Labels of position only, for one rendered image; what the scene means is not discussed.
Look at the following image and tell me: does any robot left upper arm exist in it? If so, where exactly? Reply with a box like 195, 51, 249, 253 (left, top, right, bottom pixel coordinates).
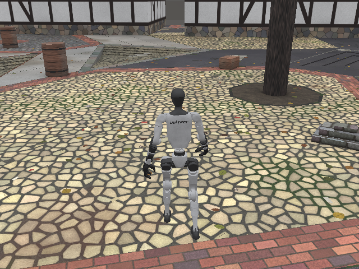
152, 113, 167, 145

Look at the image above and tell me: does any left robot forearm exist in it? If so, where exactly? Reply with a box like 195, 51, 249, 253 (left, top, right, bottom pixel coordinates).
145, 137, 157, 165

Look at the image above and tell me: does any robot right shin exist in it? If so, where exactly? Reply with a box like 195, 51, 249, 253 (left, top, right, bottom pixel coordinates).
190, 191, 199, 232

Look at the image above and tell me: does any robot right hand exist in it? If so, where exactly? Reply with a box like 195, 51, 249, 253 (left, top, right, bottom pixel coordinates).
195, 147, 208, 156

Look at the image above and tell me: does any robot left hand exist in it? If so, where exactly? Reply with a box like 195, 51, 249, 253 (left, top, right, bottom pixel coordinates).
142, 163, 155, 179

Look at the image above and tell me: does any right robot forearm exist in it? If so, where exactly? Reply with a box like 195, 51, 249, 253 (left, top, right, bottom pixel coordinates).
200, 133, 208, 150

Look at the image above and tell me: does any robot right upper arm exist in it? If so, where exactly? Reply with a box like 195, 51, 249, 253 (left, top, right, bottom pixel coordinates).
190, 112, 206, 141

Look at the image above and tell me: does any robot left foot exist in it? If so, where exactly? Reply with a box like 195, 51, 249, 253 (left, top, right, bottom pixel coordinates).
163, 210, 171, 223

